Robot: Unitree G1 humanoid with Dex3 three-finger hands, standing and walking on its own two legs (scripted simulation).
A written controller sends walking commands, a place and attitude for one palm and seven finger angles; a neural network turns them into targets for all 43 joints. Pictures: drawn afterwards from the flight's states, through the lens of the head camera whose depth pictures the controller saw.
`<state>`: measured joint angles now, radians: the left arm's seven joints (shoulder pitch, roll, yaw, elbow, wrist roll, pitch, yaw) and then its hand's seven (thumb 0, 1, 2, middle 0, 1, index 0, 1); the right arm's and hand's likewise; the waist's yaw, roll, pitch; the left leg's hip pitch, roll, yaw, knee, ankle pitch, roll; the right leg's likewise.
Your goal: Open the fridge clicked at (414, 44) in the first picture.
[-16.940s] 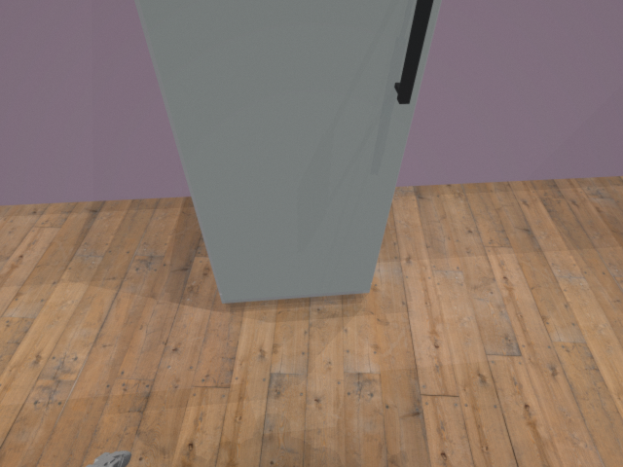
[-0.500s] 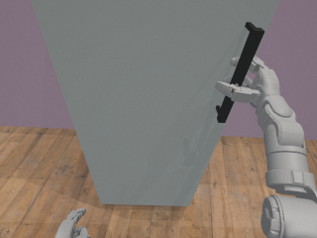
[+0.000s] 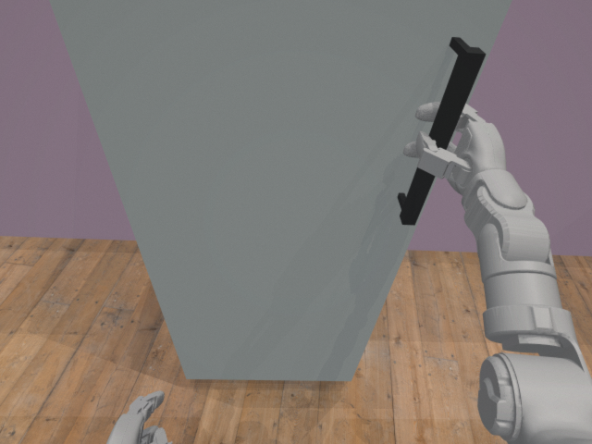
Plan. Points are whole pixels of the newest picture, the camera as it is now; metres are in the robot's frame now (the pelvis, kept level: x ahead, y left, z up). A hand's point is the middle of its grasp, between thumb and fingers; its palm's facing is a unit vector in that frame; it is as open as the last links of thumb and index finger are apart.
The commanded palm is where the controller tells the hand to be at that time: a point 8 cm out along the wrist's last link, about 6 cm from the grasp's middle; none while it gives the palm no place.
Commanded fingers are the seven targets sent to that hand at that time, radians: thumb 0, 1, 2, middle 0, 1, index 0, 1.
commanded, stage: grip the handle and tug to test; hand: right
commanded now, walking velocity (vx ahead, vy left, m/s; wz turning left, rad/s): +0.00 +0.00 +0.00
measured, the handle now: (429, 142) +0.47 -0.15 +0.22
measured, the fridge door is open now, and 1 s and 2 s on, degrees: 0 10 28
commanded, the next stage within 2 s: pull the door a little, standing still in 0.48 s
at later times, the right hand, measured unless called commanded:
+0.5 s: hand (426, 161) +0.40 -0.12 +0.23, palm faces -0.03 +1.00 -0.03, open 5.9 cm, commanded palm +0.36 -0.18 +0.23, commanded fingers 0.00 -0.90 -0.90 0.45 1.40 0.45 1.40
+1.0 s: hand (435, 203) +0.33 -0.12 +0.23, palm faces -0.06 +0.99 -0.12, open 6.3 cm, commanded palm +0.30 -0.17 +0.23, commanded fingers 0.00 -0.90 -0.90 0.45 1.40 0.45 1.40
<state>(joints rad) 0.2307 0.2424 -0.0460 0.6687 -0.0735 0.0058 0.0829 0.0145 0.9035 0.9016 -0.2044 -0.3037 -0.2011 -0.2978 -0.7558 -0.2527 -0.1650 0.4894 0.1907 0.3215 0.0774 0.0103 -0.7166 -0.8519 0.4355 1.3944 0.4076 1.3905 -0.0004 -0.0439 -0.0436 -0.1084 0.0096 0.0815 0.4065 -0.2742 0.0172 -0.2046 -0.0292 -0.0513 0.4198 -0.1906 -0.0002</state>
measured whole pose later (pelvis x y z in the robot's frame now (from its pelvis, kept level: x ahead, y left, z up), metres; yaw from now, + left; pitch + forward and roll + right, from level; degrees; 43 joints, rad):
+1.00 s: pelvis +0.05 +0.01 +0.00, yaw +1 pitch +0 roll -1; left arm 0.11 0.23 -0.08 0.54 -0.06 0.09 0.03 0.02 0.90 0.90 -0.20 -0.30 -0.20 -0.30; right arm -0.12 -0.25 -0.17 -0.41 0.25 0.52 0.13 -0.01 -0.70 -0.76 0.41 1.37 0.27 1.34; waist -0.05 -0.06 -0.11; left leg -0.07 0.01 0.06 0.43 -0.35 0.02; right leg -0.16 -0.03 -0.06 0.43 -0.26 0.01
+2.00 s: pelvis -0.09 +0.10 -0.01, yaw -18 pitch +0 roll -2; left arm 0.17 0.15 0.03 0.68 0.02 -0.07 0.08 0.02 0.90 0.90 -0.20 -0.30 -0.20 -0.30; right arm -0.20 -0.26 0.02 -0.45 0.02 0.01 -0.02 -0.14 -0.61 -0.75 0.43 1.40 0.16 1.14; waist 0.06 0.02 0.15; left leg -0.25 -0.02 0.16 0.55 -0.31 0.13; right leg -0.55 0.00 0.02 1.05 -0.41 0.04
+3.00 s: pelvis +0.13 +0.40 -0.01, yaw -58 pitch -1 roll -1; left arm 0.12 0.18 -0.04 0.63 0.00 -0.05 0.03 0.01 0.90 0.90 -0.20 -0.30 -0.32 -0.36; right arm -0.11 -0.35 -0.34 -0.40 0.10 -0.06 -0.14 -0.13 -0.62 -0.83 0.50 1.42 0.27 1.36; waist 0.05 0.01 0.19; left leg -0.32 0.07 0.09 0.56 -0.23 0.01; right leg -0.46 0.00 -0.02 1.07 -0.60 0.04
